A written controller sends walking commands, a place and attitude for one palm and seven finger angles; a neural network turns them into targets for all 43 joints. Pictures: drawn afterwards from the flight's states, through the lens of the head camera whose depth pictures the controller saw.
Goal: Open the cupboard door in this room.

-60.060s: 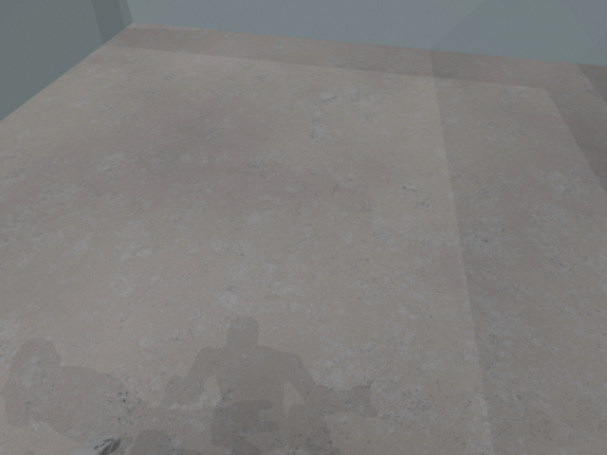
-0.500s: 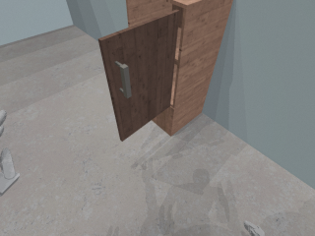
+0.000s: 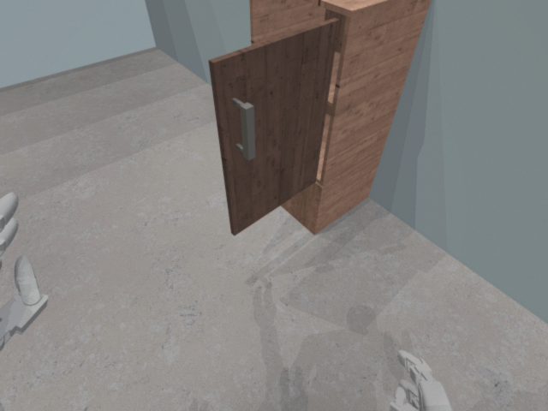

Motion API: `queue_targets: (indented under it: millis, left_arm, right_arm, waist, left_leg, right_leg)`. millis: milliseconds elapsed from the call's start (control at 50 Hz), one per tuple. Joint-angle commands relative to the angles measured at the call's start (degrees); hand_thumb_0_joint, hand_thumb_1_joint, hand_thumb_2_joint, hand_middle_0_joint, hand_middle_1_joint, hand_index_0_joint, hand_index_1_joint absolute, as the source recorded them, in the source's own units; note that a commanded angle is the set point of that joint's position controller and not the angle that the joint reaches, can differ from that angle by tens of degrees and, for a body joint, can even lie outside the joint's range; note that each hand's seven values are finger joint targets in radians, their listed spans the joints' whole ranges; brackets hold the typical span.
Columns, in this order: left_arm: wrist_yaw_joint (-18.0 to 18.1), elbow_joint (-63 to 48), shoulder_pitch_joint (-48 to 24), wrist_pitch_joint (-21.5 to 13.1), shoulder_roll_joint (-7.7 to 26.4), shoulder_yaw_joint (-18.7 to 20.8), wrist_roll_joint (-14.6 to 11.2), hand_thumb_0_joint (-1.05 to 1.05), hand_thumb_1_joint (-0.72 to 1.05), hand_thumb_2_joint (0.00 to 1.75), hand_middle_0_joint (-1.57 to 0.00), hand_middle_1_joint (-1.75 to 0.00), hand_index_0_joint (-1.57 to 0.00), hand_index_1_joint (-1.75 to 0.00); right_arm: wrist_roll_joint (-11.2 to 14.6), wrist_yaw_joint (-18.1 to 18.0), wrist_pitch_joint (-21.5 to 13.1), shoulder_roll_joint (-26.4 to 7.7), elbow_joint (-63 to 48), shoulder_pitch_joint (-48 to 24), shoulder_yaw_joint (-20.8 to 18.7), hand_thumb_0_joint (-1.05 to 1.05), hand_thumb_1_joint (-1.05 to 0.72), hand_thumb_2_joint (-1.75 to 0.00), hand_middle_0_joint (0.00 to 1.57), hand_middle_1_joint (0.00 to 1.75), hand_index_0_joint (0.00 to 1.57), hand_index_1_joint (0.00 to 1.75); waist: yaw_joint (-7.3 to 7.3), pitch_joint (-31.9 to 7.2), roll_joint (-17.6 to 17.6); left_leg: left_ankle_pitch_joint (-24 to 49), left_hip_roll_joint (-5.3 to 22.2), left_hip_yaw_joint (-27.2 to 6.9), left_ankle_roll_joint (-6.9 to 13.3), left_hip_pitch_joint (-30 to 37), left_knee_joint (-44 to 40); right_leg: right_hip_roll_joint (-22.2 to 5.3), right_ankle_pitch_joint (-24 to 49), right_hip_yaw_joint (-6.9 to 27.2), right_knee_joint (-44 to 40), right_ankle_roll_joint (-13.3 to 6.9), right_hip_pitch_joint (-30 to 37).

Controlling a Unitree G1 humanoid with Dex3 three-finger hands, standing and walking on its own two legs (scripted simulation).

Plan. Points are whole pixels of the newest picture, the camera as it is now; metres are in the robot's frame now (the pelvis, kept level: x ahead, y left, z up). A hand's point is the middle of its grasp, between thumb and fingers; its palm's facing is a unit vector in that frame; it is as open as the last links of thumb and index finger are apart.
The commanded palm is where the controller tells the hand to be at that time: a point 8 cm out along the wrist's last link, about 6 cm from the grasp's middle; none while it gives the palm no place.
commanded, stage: stop stepping back and stand still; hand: left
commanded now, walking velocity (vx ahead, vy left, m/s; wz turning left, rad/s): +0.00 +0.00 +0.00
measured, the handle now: (242, 129) +0.74 +0.13 +0.00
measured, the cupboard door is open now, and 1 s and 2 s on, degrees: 92 92 92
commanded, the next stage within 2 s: let the arm hang, fingers relaxed in 0.14 s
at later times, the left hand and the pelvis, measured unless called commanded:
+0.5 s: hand out of the picture +0.08 +0.20 -0.15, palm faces -0.05 -0.97 -0.23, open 7.4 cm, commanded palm none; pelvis -0.02 +0.01 +0.00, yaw +1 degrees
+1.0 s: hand out of the picture -0.03 +0.19 -0.16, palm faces +0.03 -0.96 -0.26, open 7.4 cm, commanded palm none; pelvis -0.01 -0.01 +0.00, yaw +1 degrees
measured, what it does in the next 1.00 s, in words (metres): stands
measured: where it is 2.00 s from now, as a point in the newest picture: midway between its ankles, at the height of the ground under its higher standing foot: outside the picture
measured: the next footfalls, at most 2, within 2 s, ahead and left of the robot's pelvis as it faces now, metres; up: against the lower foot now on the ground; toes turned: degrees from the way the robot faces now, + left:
none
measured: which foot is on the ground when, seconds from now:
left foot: down 0.00-1.00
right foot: down 0.00-1.00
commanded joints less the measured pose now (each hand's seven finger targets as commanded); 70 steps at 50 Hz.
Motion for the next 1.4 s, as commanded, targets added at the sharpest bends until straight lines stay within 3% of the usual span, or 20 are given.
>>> queue_targets:
  millis: [0,120,200,220,240,260,280,300,320,360,380,440,480,520,580,640,820,1100,1180,1380]
  left_arm:
    - [1.41,-13.29,-6.45,-2.52,11.25,5.95,0.38,0.0,0.9,0.9,-0.2,-0.3,-0.2,-0.3]
    - [1.59,-14.65,-3.49,-2.08,11.9,7.28,0.02,0.0,0.9,0.9,-0.2,-0.3,-0.2,-0.3]
    - [1.54,-14.22,-0.68,-2.0,11.4,7.26,-0.36,0.0,0.9,0.9,-0.2,-0.3,-0.2,-0.3]
    - [-5.68,31.25,-6.23,4.16,-0.33,-18.24,2.4,0.0,0.9,0.9,-0.2,-0.3,-0.2,-0.3]
    - [-7.5,32.63,-7.02,10.22,0.86,-15.18,2.76,0.0,0.9,0.9,-0.2,-0.3,-0.2,-0.3]
    - [-7.74,34.56,-7.62,11.4,0.33,-15.32,3.01,0.0,0.9,0.9,-0.2,-0.3,-0.2,-0.3]
    - [-7.88,37.03,-8.91,11.71,0.25,-15.83,3.03,0.0,0.9,0.9,-0.2,-0.3,-0.2,-0.3]
    - [-7.92,40.15,-9.94,11.76,0.91,-16.2,3.05,0.0,0.9,0.9,-0.2,-0.3,-0.2,-0.3]
    - [-7.93,43.79,-11.25,11.51,1.77,-16.55,3.33,0.0,0.9,0.9,-0.2,-0.3,-0.2,-0.3]
    - [-8.0,51.84,-14.38,11.42,3.23,-17.25,3.38,0.0,0.9,0.9,-0.2,-0.3,-0.2,-0.3]
    - [-7.96,55.72,-16.26,11.54,3.35,-17.89,3.27,0.0,0.9,0.9,-0.2,-0.3,-0.2,-0.3]
    - [-7.6,65.8,-18.77,11.91,2.44,-19.66,2.78,0.0,0.9,0.9,-0.2,-0.3,-0.2,-0.3]
    - [-7.48,71.58,-17.92,11.78,1.7,-20.3,2.49,0.0,0.9,0.9,-0.2,-0.3,-0.2,-0.3]
    - [-7.34,76.21,-16.38,11.57,1.36,-20.48,2.37,0.0,0.9,0.9,-0.2,-0.3,-0.2,-0.3]
    - [-7.32,81.2,-14.93,11.41,-0.23,-20.4,2.09,0.0,0.9,0.9,-0.2,-0.3,-0.2,-0.3]
    - [-7.24,84.38,-14.55,11.19,-0.77,-20.72,2.01,0.0,0.9,0.9,-0.2,-0.3,-0.2,-0.3]
    - [-6.62,87.9,-12.78,11.37,-1.95,-21.06,1.99,0.0,0.9,0.9,-0.2,-0.3,-0.2,-0.3]
    - [-6.33,87.32,-14.51,11.32,-3.99,-20.69,2.05,0.0,0.9,0.9,-0.2,-0.3,-0.2,-0.3]
    - [-6.28,87.1,-15.06,11.08,-4.15,-20.54,2.0,0.0,0.9,0.9,-0.2,-0.3,-0.2,-0.3]
    - [-6.4,87.05,-16.08,10.65,-2.82,-20.18,1.91,0.0,0.9,0.9,-0.2,-0.3,-0.2,-0.3]
  right_arm:
    - [0.11,-1.1,-3.39,-8.23,-8.63,-5.03,-3.44,0.0,-0.9,-0.9,0.2,0.3,0.2,0.3]
    - [0.0,-1.05,-3.24,-8.08,-9.13,-5.32,-3.43,0.0,-0.9,-0.9,0.2,0.3,0.2,0.3]
    - [0.22,-0.96,-2.71,-8.05,-9.36,-5.14,-3.51,0.0,-0.9,-0.9,0.2,0.3,0.2,0.3]
    - [1.37,3.91,-6.87,-14.38,5.9,-7.62,-5.93,0.0,-0.9,-0.9,0.2,0.3,0.2,0.3]
    - [1.15,4.3,-1.28,-16.06,5.95,-2.57,-6.5,0.0,-0.9,-0.9,0.2,0.3,0.2,0.3]
    - [0.72,4.12,0.65,-14.76,5.65,-1.87,-6.24,0.0,-0.9,-0.9,0.2,0.3,0.2,0.3]
    - [0.47,3.88,1.82,-14.84,5.1,-2.63,-5.66,0.0,-0.9,-0.9,0.2,0.3,0.2,0.3]
    - [0.07,3.8,2.55,-14.86,5.1,-3.57,-5.16,0.0,-0.9,-0.9,0.2,0.3,0.2,0.3]
    - [-0.29,3.8,3.1,-14.95,5.56,-4.04,-5.05,0.0,-0.9,-0.9,0.2,0.3,0.2,0.3]
    - [-0.5,3.97,4.22,-14.79,7.85,-5.36,-4.89,0.0,-0.9,-0.9,0.2,0.3,0.2,0.3]
    - [-0.64,4.0,5.0,-14.21,9.39,-5.48,-4.64,0.0,-0.9,-0.9,0.2,0.3,0.2,0.3]
    - [-1.05,4.05,6.66,-12.23,13.37,-4.98,-3.71,0.0,-0.9,-0.9,0.2,0.3,0.2,0.3]
    - [-0.97,3.77,6.93,-11.32,16.1,-3.86,-3.31,0.0,-0.9,-0.9,0.2,0.3,0.2,0.3]
    - [-0.73,3.42,7.08,-10.91,18.21,-2.58,-3.26,0.0,-0.9,-0.9,0.2,0.3,0.2,0.3]
    - [-0.73,2.93,7.24,-9.58,21.39,-0.57,-3.44,0.0,-0.9,-0.9,0.2,0.3,0.2,0.3]
    - [-0.44,2.55,7.28,-9.57,23.55,1.72,-3.76,0.0,-0.9,-0.9,0.2,0.3,0.2,0.3]
    - [-0.36,2.28,7.78,-7.86,26.71,4.71,-3.91,0.0,-0.9,-0.9,0.2,0.3,0.2,0.3]
    - [-0.8,2.39,7.36,-4.61,27.87,4.34,-3.36,0.0,-0.9,-0.9,0.2,0.3,0.2,0.3]
    - [-0.77,2.23,7.01,-4.78,27.78,3.85,-3.33,0.0,-0.9,-0.9,0.2,0.3,0.2,0.3]
    - [-0.65,2.02,6.76,-6.45,27.67,2.9,-3.6,0.0,-0.9,-0.9,0.2,0.3,0.2,0.3]
  waist:
    - [-1.2,-2.59,2.16]
    - [-0.98,-4.1,4.07]
    - [-1.03,-4.82,3.1]
    - [-4.33,0.03,2.44]
    - [-2.71,-2.97,3.52]
    - [-2.36,-5.04,2.2]
    - [-1.78,-4.98,1.33]
    - [-1.3,-4.72,-2.04]
    - [-0.66,-5.83,-6.02]
    - [-0.61,-4.52,-8.34]
    - [-1.11,-3.07,-7.91]
    - [-1.7,0.51,0.29]
    - [-1.52,0.01,4.71]
    - [-1.24,-0.14,4.22]
    - [-1.35,-0.21,7.25]
    - [-1.63,0.9,2.2]
    - [-1.72,4.3,-1.55]
    - [-1.48,6.07,-0.48]
    - [-1.39,4.86,1.34]
    - [-1.42,3.24,0.12]
  left_leg:
    - [-5.17,5.29,-7.86,-0.06,3.84,-9.11]
    - [-0.96,4.83,-7.48,-0.88,3.34,-9.33]
    - [2.79,4.83,-7.15,-0.99,3.82,-8.36]
    - [18.19,6.97,-8.32,-0.48,2.67,0.55]
    - [23.91,7.56,-8.55,-0.57,3.53,-1.26]
    - [22.51,8.83,-9.97,1.1,2.52,-1.54]
    - [20.59,9.55,-11.98,2.68,0.4,-2.69]
    - [17.57,10.02,-13.52,3.65,-1.16,-3.84]
    - [17.19,9.3,-13.2,3.36,-0.68,-3.7]
    - [10.23,6.44,-11.14,2.02,-0.51,-3.02]
    - [6.25,5.3,-10.34,1.29,0.18,-3.24]
    - [0.69,4.33,-10.03,0.44,2.06,-6.0]
    - [-1.62,4.87,-10.23,0.34,2.73,-8.36]
    - [-2.59,4.93,-10.17,0.17,3.19,-9.0]
    - [-4.35,5.06,-9.89,0.16,4.3,-9.7]
    - [-2.69,5.55,-9.8,0.36,5.25,-9.53]
    - [-2.71,5.44,-8.75,0.47,5.72,-9.17]
    - [-0.25,5.1,-8.29,-0.08,4.91,-10.1]
    - [3.34,5.5,-8.28,-0.13,5.67,-10.05]
    - [6.58,5.81,-7.75,-0.24,7.97,-9.61]
  right_leg:
    - [-3.61,2.34,5.91,-6.3,0.71,-2.43]
    - [-3.52,5.93,4.59,-6.2,0.64,0.69]
    - [-3.56,8.88,4.49,-6.06,0.69,1.28]
    - [-6.2,12.99,-0.13,1.68,0.3,-8.87]
    - [-6.88,10.54,3.03,1.24,-0.02,-7.04]
    - [-5.24,5.68,1.42,4.22,-0.3,-5.95]
    - [-4.55,2.35,1.59,6.19,-0.36,-4.7]
    - [-4.4,0.49,1.91,6.52,-0.55,-3.11]
    - [-4.76,2.61,2.77,4.78,-1.03,-1.2]
    - [-7.19,5.21,5.11,0.02,-1.84,-0.74]
    - [-8.17,3.51,6.27,-2.13,-2.42,-2.24]
    - [-8.22,-2.01,7.31,-5.39,-2.97,-4.62]
    - [-7.47,-2.05,6.97,-5.84,-2.6,-2.96]
    - [-7.24,-1.39,6.45,-6.89,-2.44,-1.49]
    - [-7.44,-1.12,6.38,-8.28,-2.96,-1.22]
    - [-7.57,-0.5,5.93,-9.31,-3.02,-1.66]
    - [-7.49,-4.17,5.88,-10.62,-2.85,-4.19]
    - [-7.68,-1.4,5.69,-10.04,-2.22,-3.68]
    - [-7.66,2.69,5.56,-9.48,-2.19,-1.67]
    - [-7.96,6.72,5.63,-10.28,-2.39,0.41]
